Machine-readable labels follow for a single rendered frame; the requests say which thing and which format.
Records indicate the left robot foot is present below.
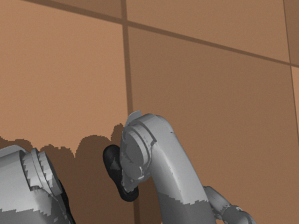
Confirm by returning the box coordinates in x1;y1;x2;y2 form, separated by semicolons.
59;180;76;224

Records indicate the right robot arm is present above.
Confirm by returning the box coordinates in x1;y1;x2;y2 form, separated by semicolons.
222;205;257;224

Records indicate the right robot foot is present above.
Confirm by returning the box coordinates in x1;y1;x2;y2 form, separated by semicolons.
103;145;139;202

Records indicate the right robot hand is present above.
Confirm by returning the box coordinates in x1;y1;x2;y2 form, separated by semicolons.
202;185;232;220

